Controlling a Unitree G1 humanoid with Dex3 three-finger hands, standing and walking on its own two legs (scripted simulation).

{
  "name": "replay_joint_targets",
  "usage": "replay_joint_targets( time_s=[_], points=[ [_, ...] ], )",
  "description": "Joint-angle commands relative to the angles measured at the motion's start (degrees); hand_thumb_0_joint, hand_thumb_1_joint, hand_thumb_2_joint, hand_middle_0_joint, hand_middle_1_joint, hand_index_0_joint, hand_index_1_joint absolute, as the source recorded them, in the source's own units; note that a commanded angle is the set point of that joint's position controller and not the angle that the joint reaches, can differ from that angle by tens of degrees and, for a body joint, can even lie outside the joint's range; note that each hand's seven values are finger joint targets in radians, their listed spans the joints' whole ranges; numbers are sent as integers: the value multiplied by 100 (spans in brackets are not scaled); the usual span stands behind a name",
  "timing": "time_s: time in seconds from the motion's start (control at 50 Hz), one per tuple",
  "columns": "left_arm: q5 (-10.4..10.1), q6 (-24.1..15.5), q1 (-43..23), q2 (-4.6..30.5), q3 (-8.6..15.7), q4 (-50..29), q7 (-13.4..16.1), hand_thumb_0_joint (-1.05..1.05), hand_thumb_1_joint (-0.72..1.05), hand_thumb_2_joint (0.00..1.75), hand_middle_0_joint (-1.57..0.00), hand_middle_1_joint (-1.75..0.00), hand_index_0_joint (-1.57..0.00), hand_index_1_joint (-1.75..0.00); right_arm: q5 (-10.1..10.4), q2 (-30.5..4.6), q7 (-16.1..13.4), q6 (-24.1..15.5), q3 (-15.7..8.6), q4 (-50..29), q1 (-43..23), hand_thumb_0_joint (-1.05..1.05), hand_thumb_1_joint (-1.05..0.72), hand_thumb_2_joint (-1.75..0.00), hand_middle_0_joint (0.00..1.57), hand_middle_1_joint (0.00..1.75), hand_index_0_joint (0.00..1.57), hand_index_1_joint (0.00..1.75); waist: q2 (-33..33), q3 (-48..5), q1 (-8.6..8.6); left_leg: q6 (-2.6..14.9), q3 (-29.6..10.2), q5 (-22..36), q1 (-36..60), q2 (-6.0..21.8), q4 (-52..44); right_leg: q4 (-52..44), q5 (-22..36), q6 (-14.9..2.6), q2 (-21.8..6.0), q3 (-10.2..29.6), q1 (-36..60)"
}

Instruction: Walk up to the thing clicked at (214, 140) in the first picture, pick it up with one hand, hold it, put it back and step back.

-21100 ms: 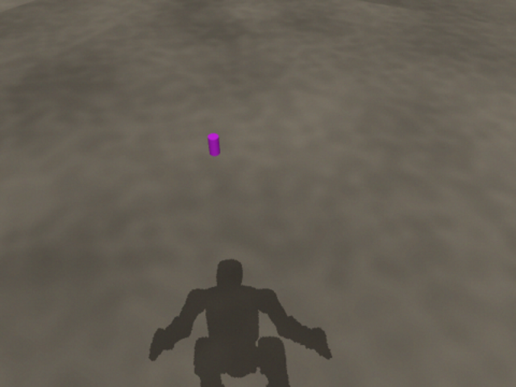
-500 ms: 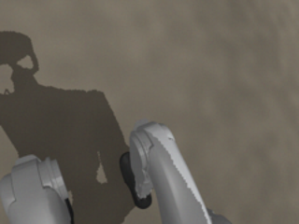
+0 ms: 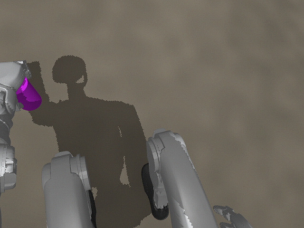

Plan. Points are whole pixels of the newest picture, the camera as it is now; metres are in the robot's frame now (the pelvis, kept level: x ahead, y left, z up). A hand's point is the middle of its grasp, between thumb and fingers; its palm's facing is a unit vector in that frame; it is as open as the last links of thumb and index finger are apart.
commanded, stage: settle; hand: left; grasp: from above
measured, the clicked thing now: (22, 93) +0.51 +0.24 -0.18
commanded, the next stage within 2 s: lift in 0.24 s
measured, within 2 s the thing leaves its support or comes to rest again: neither
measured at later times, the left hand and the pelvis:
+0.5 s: hand (2, 86) +0.49 +0.25 -0.09, palm faces -0.43 -0.04 -0.90, open 10.2 cm; pelvis +0.00 +0.00 +0.03, yaw +1 degrees
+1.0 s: hand out of the picture +0.43 +0.26 +0.03, palm faces -0.42 -0.07 -0.90, open 10.0 cm; pelvis +0.00 +0.01 +0.12, yaw +3 degrees
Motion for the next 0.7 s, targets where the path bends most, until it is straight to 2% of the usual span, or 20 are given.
replay_joint_targets(
  time_s=[0.0, 0.06, 0.08, 0.16, 0.18, 0.26, 0.28, 0.3, 0.32, 0.34, 0.36, 0.38, 0.42, 0.48, 0.52, 0.54, 0.6, 0.64, 0.66, 0.68],
  points=[
    [55, -81, -2229, 1231, 57, -917, 180, 0, 44, 95, -89, -87, -88, -88, 53, -1311, -222, 56, -445, -30, 1233, 0, -92, -91, 20, 30, 20, 30, 1437, -3637, -191, 212, 573, 556, 2447, -97, -1556, -1404, 536, -504, 200, -446, 2070],
    [62, -65, -2246, 1151, 39, -861, 194, 0, 46, 96, -91, -86, -89, -88, 66, -1273, -305, 77, -469, -23, 1261, 0, -92, -91, 20, 30, 20, 30, 1373, -3647, -176, 215, 594, 495, 2548, -99, -1624, -1461, 490, -493, 180, -415, 2063],
    [43, -69, -2384, 1259, 83, -1148, 209, 0, 46, 97, -91, -86, -89, -88, 92, -1271, -333, 84, -470, -16, 1237, 0, -92, -90, 20, 30, 20, 30, 1553, -3858, -80, 207, 573, 545, 2686, -94, -1700, -1422, 576, -491, 154, -408, 2009],
    [13, 54, -2248, 1083, 3, -994, 193, 0, 46, 99, -91, -86, -88, -89, 144, -1223, -392, 110, -510, 5, 1316, 0, -92, -91, 20, 30, 20, 30, 1505, -3956, -82, 213, 593, 827, 2890, -78, -1773, -1445, 899, -473, 127, -388, 2091],
    [1, 60, -2306, 987, -83, -989, 154, 0, 45, 102, -92, -85, -89, -89, 128, -1201, -399, 120, -497, 29, 1356, 0, -92, -91, 20, 30, 20, 30, 1452, -3994, -153, 233, 637, 879, 2881, -66, -1716, -1481, 956, -466, 156, -383, 2213],
    [-49, 106, -2275, 1190, 39, -1172, 95, 0, 46, 104, -94, -86, -90, -91, 176, -1177, -453, 166, -520, 21, 1362, 0, -92, -91, 20, 30, 20, 30, 1471, -4265, 16, 239, 659, 962, 2955, -76, -1810, -1506, 1011, -470, 135, -338, 2384],
    [-36, 132, -2247, 1070, -30, -1063, 50, 0, 44, 103, -93, -92, -91, -95, 181, -1153, -453, 182, -510, 21, 1405, 0, -93, -92, 20, 30, 20, 30, 1426, -4157, -40, 241, 660, 973, 2953, -68, -1823, -1535, 1017, -467, 142, -344, 2378],
    [-76, 117, -2277, 1089, -25, -1159, 22, 0, 42, 99, -85, -84, -84, -87, 195, -1154, -465, 201, -524, 18, 1375, 0, -90, -90, 20, 30, 20, 30, 1400, -4191, -14, 251, 671, 904, 2856, -79, -1848, -1566, 939, -470, 155, -331, 2438],
    [-110, 137, -2251, 1138, 7, -1148, -18, 0, 40, 99, -89, -91, -87, -93, 203, -1148, -479, 207, -531, 9, 1412, 0, -93, -92, 20, 30, 20, 30, 1238, -4160, -13, 277, 679, 845, 2804, -83, -1833, -1632, 885, -459, 161, -307, 2501],
    [-171, 156, -2217, 1105, 8, -1182, -59, 0, 38, 99, -84, -83, -82, -86, 214, -1137, -484, 214, -543, -19, 1410, 0, -90, -90, 20, 30, 20, 30, 1270, -4092, 0, 286, 699, 803, 2775, -88, -1873, -1706, 838, -453, 139, -275, 2513],
    [-202, 150, -2316, 1242, 52, -1398, -85, 0, 37, 97, -87, -89, -85, -91, 220, -1123, -506, 234, -528, -45, 1379, 0, -93, -92, 20, 30, 20, 30, 1316, -4234, 48, 285, 707, 702, 2797, -93, -1941, -1743, 720, -455, 153, -257, 2598],
    [-208, 178, -2180, 1245, 77, -1290, -128, 0, 35, 98, -83, -81, -80, -83, 253, -1178, -528, 252, -558, -62, 1352, 0, -90, -90, 20, 30, 20, 30, 1314, -4054, 92, 271, 667, 571, 2771, -105, -2012, -1770, 553, -483, 137, -275, 2411],
    [-283, 194, -2116, 1030, -33, -1458, -231, 0, 40, 100, -88, -89, -86, -91, 289, -1135, -558, 281, -573, -110, 1327, 0, -92, -91, 20, 30, 20, 30, 1358, -4154, 86, 245, 614, 517, 3011, -82, -2154, -1806, 523, -490, 150, -301, 2392],
    [-373, 260, -1881, 1157, 51, -1700, -385, 0, 44, 101, -90, -92, -88, -93, 363, -1153, -574, 327, -618, -144, 1392, 0, -92, -91, 20, 30, 20, 30, 1358, -4439, 225, 237, 580, 824, 3304, -76, -2288, -1839, 838, -482, 128, -293, 2649],
    [-416, 266, -1902, 1011, -34, -1977, -464, 0, 44, 101, -88, -95, -88, -95, 393, -1086, -583, 373, -612, -195, 1385, 0, -92, -91, 20, 30, 20, 30, 1483, -4525, 215, 245, 617, 1004, 3395, -68, -2367, -1910, 1024, -468, 134, -265, 2803],
    [-406, 268, -1870, 1124, 33, -2074, -492, 0, 43, 102, -88, -96, -88, -96, 417, -1106, -600, 393, -643, -181, 1410, 0, -92, -91, 20, 30, 20, 30, 1325, -4533, 233, 270, 617, 976, 3382, -71, -2365, -1986, 993, -458, 138, -253, 2840],
    [-478, 302, -1455, 968, -3, -2162, -587, 0, 44, 99, -87, -95, -88, -95, 466, -1134, -618, 430, -669, -249, 1360, 0, -92, -91, 20, 30, 20, 30, 1299, -4257, 296, 243, 524, 904, 3485, -83, -2582, -2132, 878, -488, 105, -265, 2780],
    [-514, 308, -1383, 937, 4, -2395, -662, 0, 45, 98, -87, -94, -88, -93, 504, -1146, -647, 455, -709, -285, 1383, 0, -92, -91, 20, 30, 20, 30, 1251, -4289, 324, 229, 456, 971, 3759, -73, -2725, -2243, 910, -494, 83, -258, 2800],
    [-556, 300, -1471, 937, -30, -2723, -701, 0, 44, 96, -86, -94, -87, -93, 515, -1123, -656, 472, -738, -352, 1346, 0, -92, -91, 20, 30, 20, 30, 1398, -4536, 367, 223, 493, 978, 3934, -57, -2800, -2298, 922, -494, 96, -223, 2931],
    [-594, 312, -1217, 802, -40, -2640, -739, 0, 45, 99, -88, -94, -88, -94, 530, -1130, -660, 479, -752, -353, 1342, 0, -92, -91, 20, 30, 20, 30, 1412, -4387, 374, 200, 423, 1019, 4034, -59, -2909, -2320, 958, -489, 70, -237, 2870]
  ],
)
